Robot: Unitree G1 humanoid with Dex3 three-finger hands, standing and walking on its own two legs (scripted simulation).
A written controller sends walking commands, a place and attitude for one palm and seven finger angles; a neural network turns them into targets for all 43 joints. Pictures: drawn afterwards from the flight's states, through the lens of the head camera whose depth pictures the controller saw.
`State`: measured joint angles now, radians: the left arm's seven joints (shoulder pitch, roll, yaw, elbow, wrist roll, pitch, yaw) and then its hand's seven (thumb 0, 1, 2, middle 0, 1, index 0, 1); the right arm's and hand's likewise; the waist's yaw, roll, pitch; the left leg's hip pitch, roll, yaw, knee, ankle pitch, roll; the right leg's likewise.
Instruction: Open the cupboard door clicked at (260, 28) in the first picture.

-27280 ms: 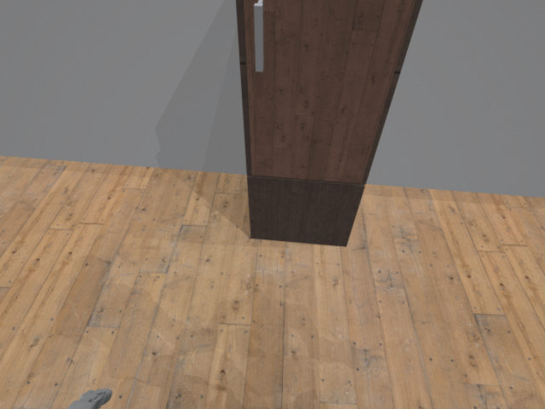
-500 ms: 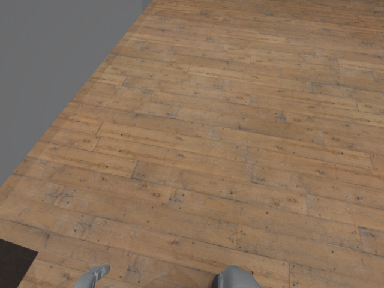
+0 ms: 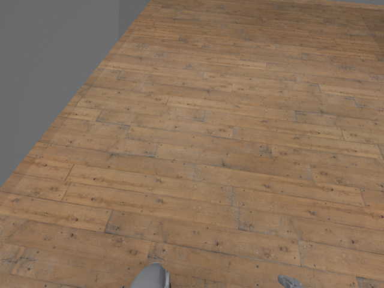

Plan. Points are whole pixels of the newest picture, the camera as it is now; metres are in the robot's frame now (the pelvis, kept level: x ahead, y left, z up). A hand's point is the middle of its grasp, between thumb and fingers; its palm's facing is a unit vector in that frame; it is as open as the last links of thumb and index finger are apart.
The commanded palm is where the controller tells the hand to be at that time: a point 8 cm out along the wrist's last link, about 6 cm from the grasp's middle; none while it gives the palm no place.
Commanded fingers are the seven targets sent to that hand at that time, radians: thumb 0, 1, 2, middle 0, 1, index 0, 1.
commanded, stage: walk to a spot facing it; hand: left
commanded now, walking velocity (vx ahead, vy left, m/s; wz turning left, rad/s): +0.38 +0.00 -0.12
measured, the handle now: out of the picture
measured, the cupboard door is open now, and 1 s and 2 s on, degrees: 44 44 44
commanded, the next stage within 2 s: turn to face it in 0.54 s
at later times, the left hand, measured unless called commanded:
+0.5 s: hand (147, 185) +0.40 +0.18 -0.16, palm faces -0.18 -0.96 -0.21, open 7.4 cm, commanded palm none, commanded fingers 0.00 0.90 0.90 -0.20 -0.30 -0.20 -0.30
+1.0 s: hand (177, 150) +0.56 +0.11 -0.18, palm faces -0.04 -0.98 -0.19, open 7.2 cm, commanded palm none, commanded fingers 0.00 0.90 0.90 -0.20 -0.30 -0.20 -0.30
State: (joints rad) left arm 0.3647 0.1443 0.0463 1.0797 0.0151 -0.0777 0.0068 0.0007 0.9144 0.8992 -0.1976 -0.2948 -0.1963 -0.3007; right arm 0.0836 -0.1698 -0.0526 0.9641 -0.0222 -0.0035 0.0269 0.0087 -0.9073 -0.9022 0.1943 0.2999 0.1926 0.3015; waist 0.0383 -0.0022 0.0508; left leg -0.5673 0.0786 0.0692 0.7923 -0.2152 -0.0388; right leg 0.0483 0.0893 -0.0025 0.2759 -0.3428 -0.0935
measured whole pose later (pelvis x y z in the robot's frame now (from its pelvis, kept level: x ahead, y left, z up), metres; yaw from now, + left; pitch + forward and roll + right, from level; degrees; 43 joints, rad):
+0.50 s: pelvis +0.27 +0.00 +0.00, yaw -10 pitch +2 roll +1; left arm 0.11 0.21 0.08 1.00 0.02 -0.01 -0.03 0.01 0.92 0.90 -0.19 -0.29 -0.19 -0.30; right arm 0.49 -0.16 -0.03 1.13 -0.04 -0.06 -0.01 0.01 -0.91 -0.90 0.20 0.30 0.19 0.30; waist -0.05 0.00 0.07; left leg 0.06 0.03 0.25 0.29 -0.37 -0.01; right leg -0.60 -0.09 -0.08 0.73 -0.10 -0.04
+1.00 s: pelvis +0.50 -0.07 -0.01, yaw -3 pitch +0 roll +0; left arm 0.22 0.18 0.05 1.05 0.01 -0.05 0.02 -0.01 0.94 0.90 -0.20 -0.29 -0.20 -0.30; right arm 0.18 -0.19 -0.04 1.02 -0.02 0.02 0.01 0.02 -0.93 -0.90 0.19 0.30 0.19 0.30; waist -0.03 -0.04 0.08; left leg -0.49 0.04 0.13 0.74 -0.26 -0.01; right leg -0.02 -0.02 -0.24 0.46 -0.43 -0.04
